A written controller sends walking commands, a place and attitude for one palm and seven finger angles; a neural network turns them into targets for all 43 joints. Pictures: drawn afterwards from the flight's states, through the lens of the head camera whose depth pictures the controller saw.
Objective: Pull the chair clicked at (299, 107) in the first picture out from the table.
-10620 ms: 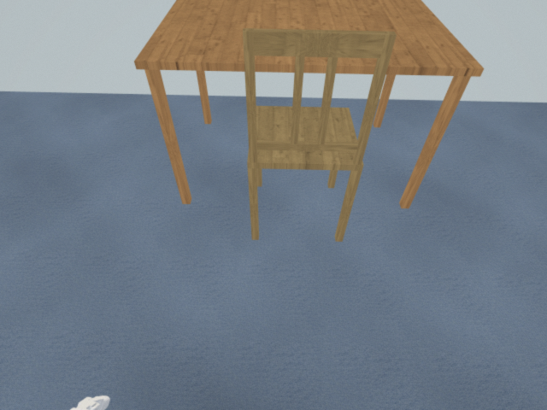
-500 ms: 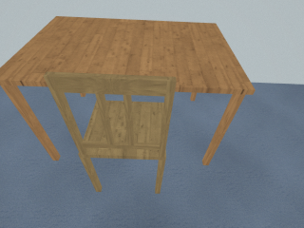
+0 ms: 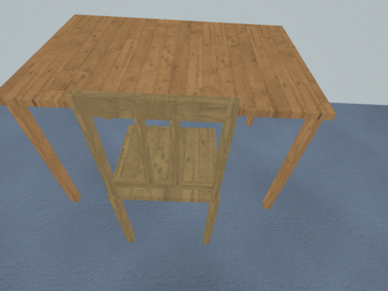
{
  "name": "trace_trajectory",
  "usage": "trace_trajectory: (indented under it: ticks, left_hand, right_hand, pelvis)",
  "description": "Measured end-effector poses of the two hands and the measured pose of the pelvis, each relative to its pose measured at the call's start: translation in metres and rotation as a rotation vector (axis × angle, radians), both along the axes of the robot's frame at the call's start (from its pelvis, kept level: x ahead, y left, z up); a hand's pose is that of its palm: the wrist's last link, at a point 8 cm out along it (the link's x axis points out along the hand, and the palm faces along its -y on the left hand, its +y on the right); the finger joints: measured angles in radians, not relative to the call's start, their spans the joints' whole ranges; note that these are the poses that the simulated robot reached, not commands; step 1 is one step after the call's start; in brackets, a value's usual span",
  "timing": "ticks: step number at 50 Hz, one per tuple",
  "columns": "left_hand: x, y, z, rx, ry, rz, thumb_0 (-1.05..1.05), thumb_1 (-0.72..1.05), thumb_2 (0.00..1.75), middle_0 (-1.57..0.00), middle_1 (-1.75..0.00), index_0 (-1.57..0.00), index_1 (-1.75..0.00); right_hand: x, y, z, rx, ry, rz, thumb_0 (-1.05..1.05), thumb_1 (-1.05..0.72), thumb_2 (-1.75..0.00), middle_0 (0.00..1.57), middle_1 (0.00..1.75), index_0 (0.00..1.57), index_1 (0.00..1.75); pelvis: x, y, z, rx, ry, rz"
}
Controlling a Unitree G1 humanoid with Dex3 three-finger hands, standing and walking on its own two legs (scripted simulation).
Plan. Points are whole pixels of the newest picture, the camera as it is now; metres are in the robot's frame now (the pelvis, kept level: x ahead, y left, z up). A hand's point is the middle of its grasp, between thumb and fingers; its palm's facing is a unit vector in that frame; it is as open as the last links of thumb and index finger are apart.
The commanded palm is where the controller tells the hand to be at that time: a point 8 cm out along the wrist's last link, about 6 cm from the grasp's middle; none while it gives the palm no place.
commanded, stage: look again from close up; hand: left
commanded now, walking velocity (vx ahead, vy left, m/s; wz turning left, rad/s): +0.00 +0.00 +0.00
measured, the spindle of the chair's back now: (145, 153) +0.50 +0.18 -0.07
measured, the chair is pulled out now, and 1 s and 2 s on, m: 0.00 0.00 0.00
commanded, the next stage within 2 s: shuffle to correct the standing spot in 0.82 s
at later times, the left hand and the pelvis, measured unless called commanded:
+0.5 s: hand out of the picture -0.03 +0.18 -0.18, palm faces +0.02 -0.99 -0.16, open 7.4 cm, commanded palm none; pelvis +0.00 +0.02 +0.00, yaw +0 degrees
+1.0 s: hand out of the picture -0.04 +0.17 -0.18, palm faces +0.02 -0.99 -0.15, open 7.4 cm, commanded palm none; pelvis +0.00 +0.02 +0.00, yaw -1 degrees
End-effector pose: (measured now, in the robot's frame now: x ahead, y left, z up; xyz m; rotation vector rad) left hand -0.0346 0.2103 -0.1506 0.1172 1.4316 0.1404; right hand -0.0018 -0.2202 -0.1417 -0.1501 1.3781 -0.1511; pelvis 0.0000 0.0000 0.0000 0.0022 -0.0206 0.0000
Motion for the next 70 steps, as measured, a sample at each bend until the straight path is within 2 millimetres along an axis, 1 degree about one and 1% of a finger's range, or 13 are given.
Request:
trace_trajectory:
  ticks: [9,15,26,35,42,51,55,60,63,65,67,70]
  left_hand:
    - [0.005,0.011,0.000,0.004,-0.007,-0.007,0.00,0.91,0.90,-0.20,-0.30,-0.20,-0.30]
    - [0.005,0.015,0.000,0.002,-0.008,-0.008,0.00,0.91,0.90,-0.20,-0.30,-0.20,-0.30]
    - [-0.003,0.019,0.000,-0.005,0.014,-0.009,0.00,0.91,0.90,-0.20,-0.30,-0.20,-0.30]
    - [-0.011,0.019,0.002,-0.005,0.036,-0.004,0.00,0.91,0.90,-0.20,-0.30,-0.20,-0.30]
    - [-0.013,0.016,0.002,-0.005,0.041,-0.003,0.00,0.91,0.90,-0.20,-0.30,-0.20,-0.30]
    - [-0.010,0.010,0.001,-0.013,0.035,-0.007,0.00,0.91,0.90,-0.20,-0.30,-0.20,-0.30]
    - [-0.008,0.006,-0.001,-0.013,0.046,-0.013,0.00,0.91,0.90,-0.20,-0.30,-0.20,-0.30]
    - [-0.003,-0.003,0.001,0.004,0.054,-0.004,0.00,0.91,0.90,-0.20,-0.30,-0.20,-0.30]
    - [0.000,-0.012,0.003,0.012,0.057,0.018,0.00,0.91,0.90,-0.20,-0.30,-0.20,-0.30]
    - [0.000,-0.018,0.001,0.013,0.062,0.039,0.00,0.91,0.90,-0.20,-0.30,-0.20,-0.30]
    - [-0.001,-0.025,-0.001,0.006,0.073,0.061,0.00,0.91,0.90,-0.20,-0.30,-0.20,-0.30]
    - [-0.004,-0.034,-0.005,-0.016,0.108,0.083,0.00,0.91,0.90,-0.20,-0.30,-0.20,-0.30]
  right_hand:
    - [-0.002,0.010,0.000,0.001,0.002,-0.007,0.01,-0.93,-0.89,0.20,0.29,0.20,0.30]
    - [-0.005,0.016,0.001,0.002,0.006,-0.011,0.01,-0.93,-0.89,0.20,0.29,0.20,0.30]
    - [-0.012,0.024,0.001,0.006,0.015,-0.021,0.01,-0.92,-0.89,0.20,0.29,0.20,0.30]
    - [-0.016,0.027,0.000,0.014,0.028,-0.026,0.01,-0.92,-0.89,0.20,0.29,0.20,0.30]
    - [-0.016,0.026,0.000,0.016,0.028,-0.031,0.01,-0.92,-0.89,0.20,0.29,0.20,0.30]
    - [-0.014,0.022,-0.001,0.016,0.022,-0.038,0.01,-0.92,-0.89,0.20,0.29,0.20,0.30]
    - [-0.014,0.018,-0.004,0.025,0.026,-0.057,0.01,-0.92,-0.89,0.20,0.29,0.20,0.30]
    - [-0.014,0.008,-0.010,0.043,0.051,-0.072,0.01,-0.91,-0.89,0.20,0.29,0.20,0.30]
    - [-0.010,0.000,-0.014,0.050,0.070,-0.068,0.01,-0.91,-0.89,0.20,0.29,0.20,0.30]
    - [-0.003,-0.006,-0.015,0.047,0.079,-0.056,0.01,-0.91,-0.89,0.20,0.29,0.20,0.30]
    - [0.010,-0.010,-0.014,0.037,0.082,-0.037,0.01,-0.91,-0.89,0.20,0.29,0.20,0.30]
    - [0.041,-0.016,-0.012,0.010,0.051,-0.009,0.01,-0.91,-0.89,0.20,0.29,0.20,0.30]
  pelvis:
    - [0.001,0.009,0.000,0.001,-0.002,-0.004]
    - [0.000,0.014,0.001,0.000,-0.003,-0.004]
    - [-0.002,0.020,0.001,0.002,0.000,-0.007]
    - [-0.004,0.021,0.001,0.005,0.006,-0.008]
    - [-0.002,0.020,0.001,0.005,0.006,-0.010]
    - [0.000,0.016,0.001,0.008,0.004,-0.014]
    - [0.005,0.009,-0.001,0.020,0.010,-0.018]
    - [0.016,-0.004,-0.004,0.027,0.024,-0.018]
    - [0.025,-0.013,-0.006,0.016,0.030,-0.012]
    - [0.033,-0.018,-0.008,0.006,0.032,-0.004]
    - [0.042,-0.021,-0.010,-0.002,0.033,0.005]
    - [0.055,-0.021,-0.012,-0.007,0.028,0.004]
